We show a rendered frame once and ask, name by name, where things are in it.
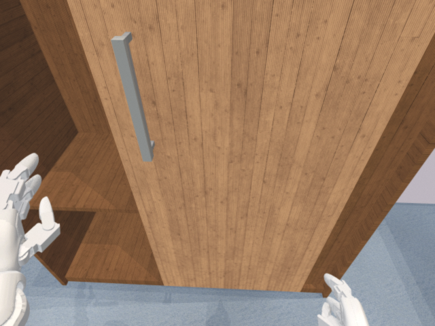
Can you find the right robot hand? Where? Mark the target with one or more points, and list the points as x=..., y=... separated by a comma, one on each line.
x=349, y=312

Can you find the handle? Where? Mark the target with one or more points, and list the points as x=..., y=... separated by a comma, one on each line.
x=124, y=61

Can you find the left robot forearm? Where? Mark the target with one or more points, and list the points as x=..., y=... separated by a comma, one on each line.
x=14, y=307

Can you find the left robot hand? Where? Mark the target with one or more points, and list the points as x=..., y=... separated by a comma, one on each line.
x=15, y=195

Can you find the wardrobe door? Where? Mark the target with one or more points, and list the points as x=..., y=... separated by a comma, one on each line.
x=410, y=115
x=264, y=113

